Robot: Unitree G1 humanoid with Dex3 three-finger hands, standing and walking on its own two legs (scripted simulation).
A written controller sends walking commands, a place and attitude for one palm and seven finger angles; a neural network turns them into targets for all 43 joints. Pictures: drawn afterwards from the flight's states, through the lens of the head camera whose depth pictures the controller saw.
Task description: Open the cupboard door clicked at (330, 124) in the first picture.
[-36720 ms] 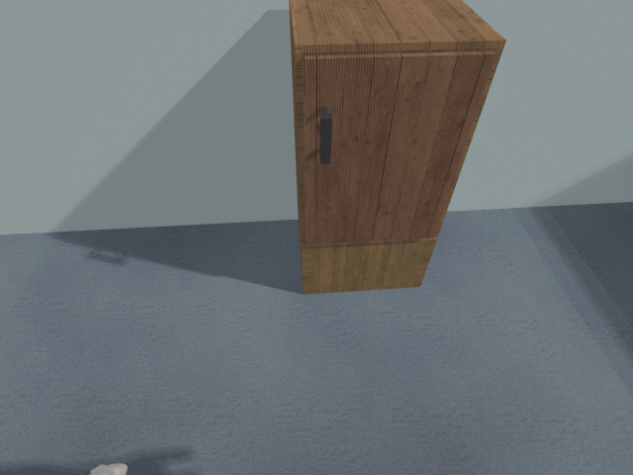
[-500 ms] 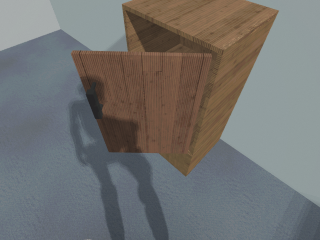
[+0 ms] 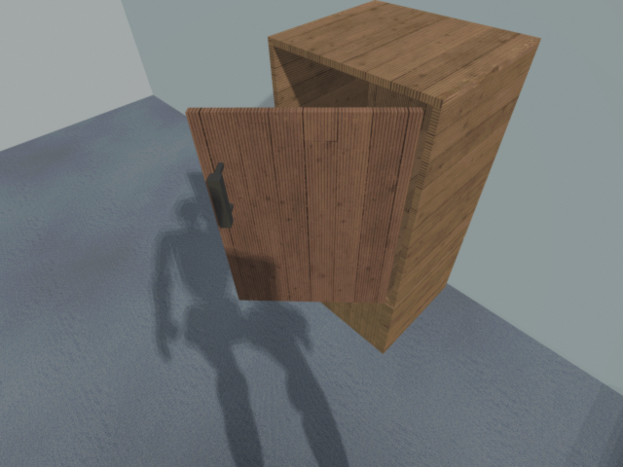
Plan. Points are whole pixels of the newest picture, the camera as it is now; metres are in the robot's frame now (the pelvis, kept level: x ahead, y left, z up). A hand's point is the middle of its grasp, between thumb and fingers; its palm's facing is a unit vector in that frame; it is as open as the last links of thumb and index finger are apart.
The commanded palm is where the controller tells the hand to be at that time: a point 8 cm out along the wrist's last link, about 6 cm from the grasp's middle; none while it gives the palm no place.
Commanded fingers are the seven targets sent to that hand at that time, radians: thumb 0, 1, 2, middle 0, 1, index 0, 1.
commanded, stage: come to a stop and stand still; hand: left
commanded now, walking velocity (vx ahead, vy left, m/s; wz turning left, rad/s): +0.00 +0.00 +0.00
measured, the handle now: (223, 195) +0.62 +0.23 -0.02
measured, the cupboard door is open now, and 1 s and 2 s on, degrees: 43 43 43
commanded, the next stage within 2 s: look again from close up in 0.36 s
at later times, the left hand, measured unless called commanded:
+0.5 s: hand out of the picture -0.03 +0.15 -0.16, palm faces +0.05 -0.98 -0.17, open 7.4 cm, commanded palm none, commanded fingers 0.00 0.90 0.90 -0.20 -0.30 -0.20 -0.30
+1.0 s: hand out of the picture -0.15 +0.12 -0.17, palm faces +0.15 -0.97 -0.21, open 7.4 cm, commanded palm none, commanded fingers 0.00 0.90 0.90 -0.20 -0.30 -0.20 -0.30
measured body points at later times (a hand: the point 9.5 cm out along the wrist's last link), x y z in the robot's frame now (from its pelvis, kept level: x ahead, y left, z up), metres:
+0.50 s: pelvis -0.04 -0.02 +0.01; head -0.05 -0.02 +0.46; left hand -0.03 +0.20 -0.15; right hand -0.04 -0.24 -0.15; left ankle +0.05 +0.10 -0.72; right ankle +0.05 -0.13 -0.72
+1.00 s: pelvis -0.10 -0.04 +0.00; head -0.11 -0.06 +0.45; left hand -0.16 +0.17 -0.15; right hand -0.01 -0.26 -0.16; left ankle -0.05 +0.09 -0.67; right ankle -0.01 -0.12 -0.73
